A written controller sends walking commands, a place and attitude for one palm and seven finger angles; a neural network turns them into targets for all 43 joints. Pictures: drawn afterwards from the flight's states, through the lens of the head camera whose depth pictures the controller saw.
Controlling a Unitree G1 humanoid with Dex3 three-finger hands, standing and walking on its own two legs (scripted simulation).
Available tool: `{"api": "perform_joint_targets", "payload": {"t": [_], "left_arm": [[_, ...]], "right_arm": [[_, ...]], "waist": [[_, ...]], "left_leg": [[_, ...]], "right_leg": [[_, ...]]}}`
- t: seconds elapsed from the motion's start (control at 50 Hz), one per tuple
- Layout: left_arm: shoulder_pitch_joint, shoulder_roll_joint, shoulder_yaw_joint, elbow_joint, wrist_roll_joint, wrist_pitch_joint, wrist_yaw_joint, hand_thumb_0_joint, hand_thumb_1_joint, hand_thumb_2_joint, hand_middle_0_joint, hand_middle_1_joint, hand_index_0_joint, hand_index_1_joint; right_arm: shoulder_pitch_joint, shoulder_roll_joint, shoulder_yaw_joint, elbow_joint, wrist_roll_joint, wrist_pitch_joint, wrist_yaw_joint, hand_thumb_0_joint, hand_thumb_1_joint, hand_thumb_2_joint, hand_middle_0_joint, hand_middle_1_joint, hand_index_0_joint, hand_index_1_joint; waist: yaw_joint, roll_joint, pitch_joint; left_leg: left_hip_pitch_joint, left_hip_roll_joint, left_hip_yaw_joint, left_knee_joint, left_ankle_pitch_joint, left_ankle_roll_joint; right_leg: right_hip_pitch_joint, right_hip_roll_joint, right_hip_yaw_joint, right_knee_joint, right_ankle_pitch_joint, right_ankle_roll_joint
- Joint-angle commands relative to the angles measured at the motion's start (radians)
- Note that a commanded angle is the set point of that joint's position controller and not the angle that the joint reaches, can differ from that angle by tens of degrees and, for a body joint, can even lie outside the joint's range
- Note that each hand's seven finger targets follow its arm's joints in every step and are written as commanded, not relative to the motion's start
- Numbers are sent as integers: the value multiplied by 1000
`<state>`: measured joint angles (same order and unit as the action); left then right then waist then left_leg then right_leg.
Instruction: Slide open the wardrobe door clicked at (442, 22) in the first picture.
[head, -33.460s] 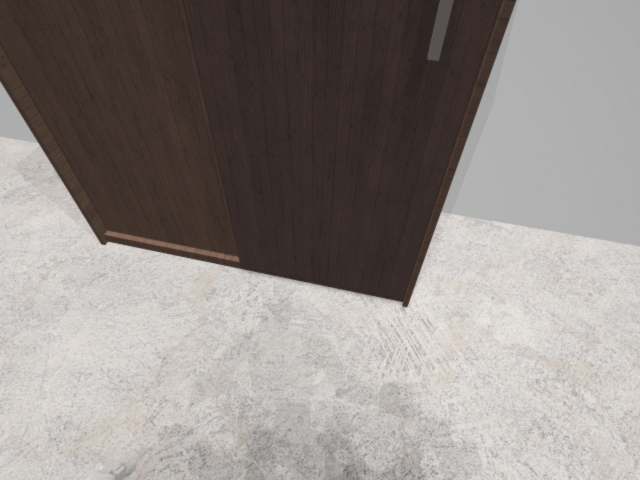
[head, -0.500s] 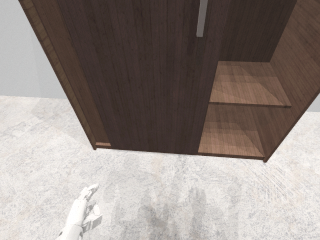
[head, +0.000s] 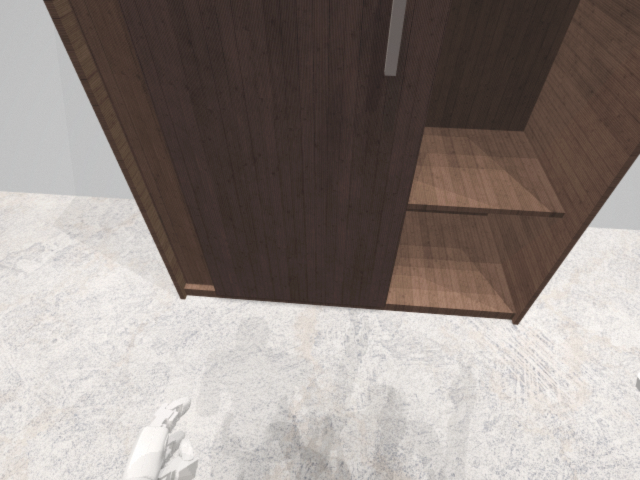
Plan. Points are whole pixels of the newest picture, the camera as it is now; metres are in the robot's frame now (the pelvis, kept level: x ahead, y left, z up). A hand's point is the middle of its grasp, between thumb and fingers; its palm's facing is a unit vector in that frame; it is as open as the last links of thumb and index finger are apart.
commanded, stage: stop stepping back and stand still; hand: right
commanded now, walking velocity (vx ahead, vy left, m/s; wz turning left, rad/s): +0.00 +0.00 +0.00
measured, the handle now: (396, 15) +0.81 -0.10 +0.25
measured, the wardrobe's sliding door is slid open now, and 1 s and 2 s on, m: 0.47 0.47 0.47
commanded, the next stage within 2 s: let the arm hang, fingers relaxed in 0.12 s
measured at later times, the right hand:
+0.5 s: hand out of the picture +0.08 -0.17 -0.17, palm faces -0.06 +0.98 -0.19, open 7.4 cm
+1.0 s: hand out of the picture +0.04 -0.19 -0.17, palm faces -0.01 +0.97 -0.26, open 7.4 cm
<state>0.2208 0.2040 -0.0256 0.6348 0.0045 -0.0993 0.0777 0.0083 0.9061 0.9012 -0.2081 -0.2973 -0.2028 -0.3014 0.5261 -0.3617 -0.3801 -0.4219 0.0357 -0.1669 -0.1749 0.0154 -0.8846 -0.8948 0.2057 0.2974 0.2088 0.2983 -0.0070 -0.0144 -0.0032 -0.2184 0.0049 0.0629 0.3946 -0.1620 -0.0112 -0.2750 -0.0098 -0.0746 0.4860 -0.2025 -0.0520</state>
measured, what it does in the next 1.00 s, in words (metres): stands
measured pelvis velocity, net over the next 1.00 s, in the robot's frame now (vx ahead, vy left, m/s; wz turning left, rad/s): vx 0.02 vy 0.01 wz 0.00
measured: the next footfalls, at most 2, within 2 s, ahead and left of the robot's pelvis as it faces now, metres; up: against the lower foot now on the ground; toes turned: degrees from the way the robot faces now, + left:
none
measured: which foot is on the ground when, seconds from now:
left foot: down 0.00-1.00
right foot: down 0.00-1.00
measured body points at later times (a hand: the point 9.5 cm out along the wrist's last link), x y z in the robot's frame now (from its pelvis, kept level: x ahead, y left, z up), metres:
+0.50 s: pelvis -0.01 +0.01 -0.01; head +0.01 +0.00 +0.44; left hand +0.10 +0.27 -0.14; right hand +0.08 -0.22 -0.15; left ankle +0.03 +0.13 -0.74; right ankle +0.04 -0.08 -0.74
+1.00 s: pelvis +0.02 +0.01 +0.00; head +0.03 +0.02 +0.45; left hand +0.04 +0.24 -0.16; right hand +0.04 -0.24 -0.15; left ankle +0.03 +0.13 -0.74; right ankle +0.04 -0.08 -0.74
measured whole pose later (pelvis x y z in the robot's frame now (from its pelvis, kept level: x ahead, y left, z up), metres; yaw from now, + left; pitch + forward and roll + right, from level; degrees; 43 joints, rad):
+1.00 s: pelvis +0.02 +0.01 +0.00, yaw +0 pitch +0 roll +0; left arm 0.23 0.18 -0.01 1.09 0.03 0.02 0.01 0.01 0.93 0.90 -0.21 -0.30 -0.20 -0.30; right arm 0.22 -0.21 0.01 1.11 -0.01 0.01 -0.03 0.01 -0.91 -0.89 0.19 0.29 0.20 0.30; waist 0.00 -0.03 0.03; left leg -0.21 0.02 0.06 0.41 -0.20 -0.01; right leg -0.23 0.01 -0.08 0.42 -0.19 -0.04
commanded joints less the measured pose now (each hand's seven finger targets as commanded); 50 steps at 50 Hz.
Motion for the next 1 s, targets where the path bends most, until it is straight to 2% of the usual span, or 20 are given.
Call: {"api": "perform_joint_targets", "payload": {"t": [0.0, 0.18, 0.2, 0.22, 0.24, 0.26, 0.28, 0.32, 0.36, 0.4, 0.42, 0.46, 0.5, 0.56, 0.6, 0.64, 0.76, 0.86, 0.94, 0.98], "left_arm": [[-131, 127, 54, -162, -5, -60, 13, 0, 900, 900, -200, -300, -200, -300], [-129, 126, 57, -161, -4, -63, 12, 0, 900, 900, -200, -300, -200, -300], [-159, 320, 116, 112, 9, -98, -87, 0, 900, 900, -200, -300, -200, -300], [-81, 289, 116, 92, -7, -22, -88, 0, 900, 900, -200, -300, -200, -300], [-70, 272, 111, 55, -9, 2, -86, 0, 900, 900, -200, -300, -200, -300], [-75, 258, 104, 59, -2, 15, -88, 0, 900, 900, -200, -300, -200, -300], [-90, 254, 92, 56, 3, 31, -89, 0, 900, 900, -200, -300, -200, -300], [-110, 241, 73, 59, 16, 55, -89, 0, 900, 900, -200, -300, -200, -300], [-105, 222, 62, 79, 20, 75, -88, 0, 900, 900, -200, -300, -200, -300], [-77, 187, 56, 114, 24, 94, -87, 0, 900, 900, -200, -300, -200, -300], [-60, 179, 54, 130, 25, 103, -87, 0, 900, 900, -200, -300, -200, -300], [-53, 157, 48, 172, 25, 110, -83, 0, 900, 900, -200, -300, -200, -300], [-53, 152, 43, 208, 25, 110, -78, 0, 900, 900, -200, -300, -200, -300], [-39, 145, 50, 250, 27, 110, -72, 0, 900, 900, -200, -300, -200, -300], [-18, 140, 50, 278, 23, 112, -69, 0, 900, 900, -200, -300, -200, -300], [13, 137, 54, 301, 18, 111, -65, 0, 900, 900, -200, -300, -200, -300], [63, 118, 55, 368, 18, 116, -61, 0, 900, 900, -200, -300, -200, -300], [67, 106, 49, 406, 17, 109, -60, 0, 900, 900, -200, -300, -200, -300], [50, 92, 43, 429, 14, 102, -59, 0, 900, 900, -200, -300, -200, -300], [42, 88, 40, 439, 15, 100, -58, 0, 900, 900, -200, -300, -200, -300]], "right_arm": [[-74, -180, -108, -228, -9, -71, -17, 0, -900, -900, 200, 300, 200, 300], [-59, -182, -116, -221, -7, -71, -19, 0, -900, -900, 200, 300, 200, 300], [-94, -50, 269, 594, -92, 69, 127, 0, -900, -900, 200, 300, 200, 300], [-115, -52, 249, 615, -71, 138, 152, 0, -900, -900, 200, 300, 200, 300], [-126, -47, 255, 591, -62, 159, 157, 0, -900, -900, 200, 300, 200, 300], [-157, -24, 267, 623, -61, 157, 159, 0, -900, -900, 200, 300, 200, 300], [-184, -23, 281, 671, -62, 159, 162, 0, -900, -900, 200, 300, 200, 300], [-214, -22, 306, 785, -65, 167, 162, 0, -900, -900, 200, 300, 200, 300], [-238, -33, 322, 896, -71, 169, 160, 0, -900, -900, 200, 300, 200, 300], [-282, -35, 341, 1011, -70, 172, 157, 0, -900, -900, 200, 300, 200, 300], [-301, -43, 349, 1053, -69, 174, 155, 0, -900, -900, 200, 300, 200, 300], [-324, -35, 360, 1128, -64, 176, 155, 0, -900, -900, 200, 300, 200, 300], [-310, -24, 366, 1201, -61, 173, 154, 0, -900, -900, 200, 300, 200, 300], [-252, 1, 354, 1290, -60, 170, 150, 0, -900, -900, 200, 300, 200, 300], [-247, 0, 361, 1338, -56, 165, 152, 0, -900, -900, 200, 300, 200, 300], [-260, 6, 365, 1371, -55, 163, 151, 0, -900, -900, 200, 300, 200, 300], [-280, 25, 375, 1446, -54, 164, 148, 0, -900, -900, 200, 300, 200, 300], [-277, 35, 378, 1481, -53, 160, 144, 0, -900, -900, 200, 300, 200, 300], [-276, 44, 380, 1500, -53, 159, 140, 0, -900, -900, 200, 300, 200, 300], [-280, 49, 380, 1506, -52, 158, 139, 0, -900, -900, 200, 300, 200, 300]], "waist": [[0, -75, -55], [-1, -59, -66], [47, -25, 16], [38, -12, -60], [39, -30, -64], [31, -24, -86], [27, -2, -66], [11, 76, -33], [1, 178, -48], [22, 224, -33], [32, 206, -33], [40, 60, -27], [29, -91, -24], [2, -204, -60], [1, -193, -66], [8, -94, -67], [21, 41, 40], [20, 64, 28], [13, 31, 25], [12, 41, 31]], "left_leg": [[77, 30, -83, -43, -61, 17], [77, 37, -91, -49, -23, 20], [-103, 110, -43, 88, 69, 42], [-133, 119, -105, 56, 61, 45], [-156, 105, -77, 77, -31, 44], [-143, 78, -46, 143, -107, 45], [-116, 56, -36, 196, -152, 40], [-60, 49, -49, 209, -169, 36], [-27, 90, -84, 124, -109, 37], [-94, 149, -160, 31, -128, 62], [-128, 162, -177, -1, -157, 76], [-161, 161, -193, -29, -199, 85], [-112, 122, -154, -9, -207, 61], [24, 92, -104, 9, -132, 51], [55, 93, -104, -1, -108, 54], [47, 99, -103, -19, -88, 54], [-38, 108, -126, -86, -188, 54], [-29, 109, -124, -85, -139, 46], [1, 107, -114, -66, -55, 38], [7, 109, -113, -68, -38, 35]], "right_leg": [[-77, -93, 149, -189, -211, 25], [-58, -84, 136, -160, -143, 29], [-85, -115, 143, 38, 116, 17], [13, -120, 118, 42, 212, 30], [29, -136, 120, 38, 173, 24], [-26, -157, 153, 9, 146, -2], [-91, -171, 186, -34, 104, -21], [-162, -174, 217, -85, 30, -35], [-146, -125, 183, -48, 1, -17], [-77, -64, 134, 8, -50, 4], [-33, -48, 120, 27, -58, 11], [24, -46, 115, 11, -59, 19], [-1, -75, 143, -68, -80, 18], [-61, -94, 164, -127, -127, 9], [-64, -96, 164, -138, -128, 12], [-28, -100, 165, -127, -81, 13], [-4, -94, 153, -149, -119, 16], [37, -101, 138, -160, -61, 16], [48, -109, 135, -172, 11, 17], [58, -110, 134, -178, 37, 19]]}}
